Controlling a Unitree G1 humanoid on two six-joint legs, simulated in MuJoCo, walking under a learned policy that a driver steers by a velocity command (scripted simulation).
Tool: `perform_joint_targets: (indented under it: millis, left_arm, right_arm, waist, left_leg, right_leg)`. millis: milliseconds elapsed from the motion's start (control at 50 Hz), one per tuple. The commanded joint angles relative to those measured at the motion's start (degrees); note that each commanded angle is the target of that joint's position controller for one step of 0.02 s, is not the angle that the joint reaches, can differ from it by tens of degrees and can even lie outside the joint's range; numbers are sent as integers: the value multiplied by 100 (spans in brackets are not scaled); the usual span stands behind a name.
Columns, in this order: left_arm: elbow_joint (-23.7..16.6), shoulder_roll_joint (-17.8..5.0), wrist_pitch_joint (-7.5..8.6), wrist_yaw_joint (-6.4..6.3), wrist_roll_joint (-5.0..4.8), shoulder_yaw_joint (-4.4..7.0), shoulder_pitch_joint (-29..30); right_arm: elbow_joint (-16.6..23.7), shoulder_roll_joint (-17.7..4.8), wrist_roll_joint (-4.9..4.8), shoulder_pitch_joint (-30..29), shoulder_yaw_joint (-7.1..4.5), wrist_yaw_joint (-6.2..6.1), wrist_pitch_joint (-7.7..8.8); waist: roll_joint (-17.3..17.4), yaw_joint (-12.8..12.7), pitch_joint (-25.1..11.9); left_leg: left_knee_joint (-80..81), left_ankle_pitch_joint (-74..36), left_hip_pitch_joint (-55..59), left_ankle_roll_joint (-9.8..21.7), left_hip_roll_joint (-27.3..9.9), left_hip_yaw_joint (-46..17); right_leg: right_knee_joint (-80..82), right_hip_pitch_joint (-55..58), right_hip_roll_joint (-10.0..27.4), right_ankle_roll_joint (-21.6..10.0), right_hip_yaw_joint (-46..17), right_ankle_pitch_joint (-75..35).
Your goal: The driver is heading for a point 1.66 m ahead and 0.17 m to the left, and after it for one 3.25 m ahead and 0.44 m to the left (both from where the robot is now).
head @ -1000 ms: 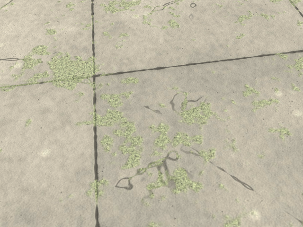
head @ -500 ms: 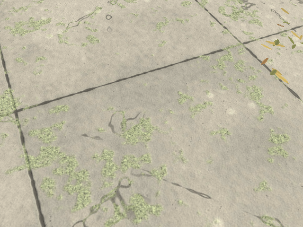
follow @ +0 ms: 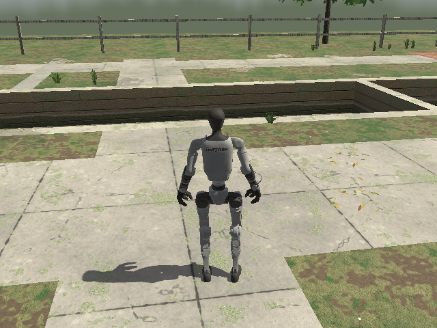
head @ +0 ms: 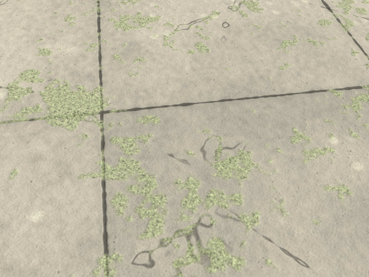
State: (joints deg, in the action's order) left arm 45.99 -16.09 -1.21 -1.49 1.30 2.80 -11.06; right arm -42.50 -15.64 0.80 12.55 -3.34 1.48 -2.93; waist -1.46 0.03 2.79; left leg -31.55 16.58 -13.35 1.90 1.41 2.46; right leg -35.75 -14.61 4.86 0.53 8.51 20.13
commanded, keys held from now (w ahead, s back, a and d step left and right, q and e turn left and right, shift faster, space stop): q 0.50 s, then no key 0.50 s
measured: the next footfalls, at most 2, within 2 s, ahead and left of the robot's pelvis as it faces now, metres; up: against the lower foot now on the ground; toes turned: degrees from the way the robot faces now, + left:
right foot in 0.50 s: +0.08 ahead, -0.09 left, +0.00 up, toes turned +23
left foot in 0.88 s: -0.04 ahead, +0.08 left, +0.00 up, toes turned +20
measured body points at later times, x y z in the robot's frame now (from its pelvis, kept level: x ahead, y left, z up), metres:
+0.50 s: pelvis +0.00 -0.01 +0.01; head +0.03 -0.02 +0.46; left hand +0.07 +0.29 -0.09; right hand +0.18 -0.26 -0.11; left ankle -0.02 +0.09 -0.73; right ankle +0.04 -0.11 -0.73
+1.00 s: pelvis -0.02 -0.01 +0.02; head -0.01 +0.01 +0.47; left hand -0.04 +0.26 -0.12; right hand +0.19 -0.19 -0.10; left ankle -0.08 +0.07 -0.73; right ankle +0.04 -0.11 -0.73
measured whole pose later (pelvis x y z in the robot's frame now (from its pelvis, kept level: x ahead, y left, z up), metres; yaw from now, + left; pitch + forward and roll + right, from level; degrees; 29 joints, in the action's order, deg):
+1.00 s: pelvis -0.02 -0.01 +0.02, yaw +23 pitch -1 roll +0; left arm 47.4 -14.4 -1.3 -0.3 0.9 0.6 -13.9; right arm -46.9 -13.2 1.0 11.2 0.3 -0.7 -1.3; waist -1.4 -1.6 2.4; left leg -24.1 15.3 -7.3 2.1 2.9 -3.1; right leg -23.7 -11.0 -0.4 -0.3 0.8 11.3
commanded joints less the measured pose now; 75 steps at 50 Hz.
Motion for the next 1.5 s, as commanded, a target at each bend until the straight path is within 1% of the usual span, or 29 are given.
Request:
perform_joint_targets:
  millis: [20, 40, 60, 80, 120, 160, 340, 420, 460, 480, 500, 520, 540, 560, 580, 600, 640, 720, 800, 820, 860, 880, 900, 920, 940, 1000, 1080, 1200, 1500]
  left_arm:
    - [-694, -295, -74, -60, 5, 67, 258]
    - [-666, -465, -131, -78, 19, 86, 350]
    - [-588, -479, -127, -43, -54, 103, 317]
    - [-503, -547, -83, -13, -90, 127, 257]
    - [-414, -668, -68, 53, 31, 173, 49]
    - [-421, -586, -85, 98, 14, 158, -36]
    - [-758, -530, -77, 37, -30, 78, 412]
    - [-850, -566, 2, -12, -106, 46, 251]
    - [-807, -539, 63, -63, -125, 28, -108]
    - [-759, -568, 113, -115, -89, 36, -342]
    - [-794, -968, 150, -183, -8, 110, -354]
    - [-1008, -1468, 115, -174, -16, 173, 102]
    - [-922, -1338, 72, -108, 17, 190, -102]
    - [-955, -924, 78, -57, -18, 75, 37]
    - [-977, -691, 87, -23, -37, 16, 311]
    - [-1013, -629, 94, -25, -16, -5, 471]
    - [-955, -625, 121, -45, -13, -6, 320]
    - [-740, -632, 162, -26, -27, 4, -69]
    - [-560, -789, 96, 65, 22, 54, -165]
    - [-511, -806, 67, 78, 4, 60, -161]
    - [-416, -721, 56, 85, -35, 35, -232]
    - [-477, -519, 98, 117, -46, -18, -326]
    - [-540, -193, 101, 116, -121, -121, -337]
    - [-376, -319, 48, 72, -60, -113, -242]
    - [-303, -387, 40, 75, -40, -93, -175]
    - [-75, -520, 94, 123, -35, -51, -220]
    - [301, -401, 120, 91, -62, -93, -342]
    - [768, -351, 103, 59, -63, -109, -382]
    - [1585, -191, 76, -23, -73, -193, -472]
  right_arm:
    - [228, -1788, -9, 1010, -437, -51, 203]
    - [150, -1533, -65, 1202, -404, -58, 195]
    - [204, -1224, -71, 785, -319, -95, 157]
    - [310, -1009, -43, 269, -252, -135, 100]
    - [431, -871, -73, -23, -205, -170, 78]
    - [419, -949, -88, 124, -235, -148, 102]
    - [473, -1157, 22, 375, -328, -142, 55]
    - [550, -1200, 41, 155, -359, -94, 27]
    - [589, -1166, -7, -102, -355, -88, 22]
    - [619, -1086, -67, -245, -330, -105, 30]
    - [663, -758, -100, -53, -244, -113, 62]
    - [705, -461, -93, 386, -178, -147, 83]
    - [582, -1023, 108, 352, -315, -188, 50]
    - [495, -1073, 94, 317, -353, -174, 33]
    - [385, -977, 75, 355, -334, -137, 3]
    - [330, -910, 52, 415, -316, -84, -29]
    - [276, -812, 9, 392, -264, -21, -66]
    - [288, -566, -21, 23, -122, -42, -117]
    - [188, -470, -75, -73, -4, -109, -123]
    - [108, -433, -80, 46, 19, -132, -99]
    - [-42, -451, -8, 231, 68, -191, 18]
    - [-7, -738, 100, 220, 56, -235, 112]
    - [29, -1006, 66, -227, 35, -244, 165]
    - [3, -646, 29, -384, 130, -210, 212]
    - [-10, -515, 31, -483, 187, -200, 250]
    - [-270, -571, -7, -189, 211, -288, 307]
    - [-522, -499, -26, -69, 245, -297, 329]
    - [-909, -478, -29, -28, 269, -315, 358]
    - [-1705, -289, -37, 354, 363, -373, 374]
  waist:
    - [1880, 396, -496]
    - [1036, 434, -498]
    - [811, 247, -220]
    - [663, 35, -33]
    - [824, -63, -272]
    - [668, -43, -495]
    - [847, 227, -374]
    - [928, 138, -464]
    - [903, -107, -488]
    - [784, -274, -470]
    - [-33, -134, -550]
    - [-1185, 170, -527]
    - [-838, 27, -543]
    - [-454, 136, -393]
    - [-338, 226, -205]
    - [-526, 283, -258]
    - [-699, 166, -332]
    - [-713, -76, -441]
    - [-977, -166, -448]
    - [-923, -69, -442]
    - [-578, 98, -470]
    - [54, -6, -675]
    - [1011, -298, -404]
    - [859, -200, -329]
    - [851, -203, -232]
    - [858, -95, -160]
    - [421, -75, -115]
    - [210, -87, -42]
    - [194, -77, -16]
  left_leg:
    - [1273, -4362, 1053, 1439, -2465, -3253]
    - [1219, -4291, 1080, 1720, -2327, -2952]
    - [1263, -3558, 816, 1596, -1951, -2493]
    - [1354, -2934, 605, 1270, -1489, -2099]
    - [1315, -3163, 699, 1067, -1106, -1816]
    - [1267, -3152, 814, 1066, -1059, -1817]
    - [1146, -1919, 583, 1191, -1021, -2739]
    - [925, -2466, 350, 1035, -919, -3161]
    - [756, -2369, 92, 757, -714, -3265]
    - [548, -1831, -252, 481, -483, -3166]
    - [-182, -401, -784, 129, -25, -2616]
    - [-1279, 1557, -1663, -120, 991, -1312]
    - [-2406, 1820, -1494, -186, 684, -1061]
    - [-2840, 1515, -1367, -194, 571, -1167]
    - [-3128, 1151, -1275, -238, 511, -1134]
    - [-3300, 896, -1266, -286, 519, -1056]
    - [-3267, 802, -1322, -402, 560, -948]
    - [-2054, 967, -1138, -465, 418, -868]
    - [-437, 1067, -213, -305, 307, -334]
    - [133, 679, 61, -245, 293, -249]
    - [1613, -813, 1046, -83, 65, -504]
    - [1805, -923, 1553, 63, -739, -1429]
    - [1611, -1828, 691, 452, -1438, -2073]
    - [1477, -1596, 194, 574, -1406, -1903]
    - [1473, -1163, 133, 420, -1113, -1726]
    - [1492, -1113, 254, 176, -709, -1419]
    - [1454, -1126, 379, 200, -662, -1331]
    - [1529, -1065, 295, 223, -616, -1288]
    - [1514, -1310, 317, 216, -546, -1156]
  right_leg:
    - [-2197, -1864, -644, 70, -428, 1870]
    - [-2866, -1940, -410, 70, -936, 1718]
    - [-2984, -1994, -330, 55, -1042, 1222]
    - [-2747, -1954, -240, 57, -1114, 695]
    - [-2712, -1768, -341, 113, -1026, 193]
    - [-2629, -1700, -418, 170, -1019, 44]
    - [-1189, -1449, -623, 165, -1153, 183]
    - [-432, -723, -817, 22, -1191, 306]
    - [596, 24, -871, -61, -1198, -101]
    - [1499, 619, -743, -109, -1254, -659]
    - [2154, 1139, 268, -327, -2195, -445]
    - [2405, 1330, 1625, -883, -3769, -1142]
    - [2142, 685, 1816, -1430, -3755, -1770]
    - [2082, 427, 1503, -1447, -3316, -1960]
    - [2048, 206, 1092, -1296, -2703, -2026]
    - [1999, 287, 777, -1146, -2297, -2121]
    - [1853, 559, 577, -1146, -1911, -2815]
    - [1699, 1051, 687, -1241, -1899, -2830]
    - [1547, 807, 643, -1237, -1921, -2702]
    - [1413, 724, 605, -1188, -1898, -2864]
    - [1131, 199, 494, -768, -1802, -2781]
    - [777, -232, 274, -450, -1582, -2063]
    - [1034, -156, -354, -221, -1075, -619]
    - [1208, 515, -251, -174, -1062, -405]
    - [1339, 620, -281, -174, -1115, -776]
    - [1442, 734, -149, -168, -1216, -1551]
    - [1569, 705, -106, -122, -1237, -1573]
    - [1624, 809, -45, -115, -1275, -1631]
    - [1586, 867, 22, -165, -1283, -1691]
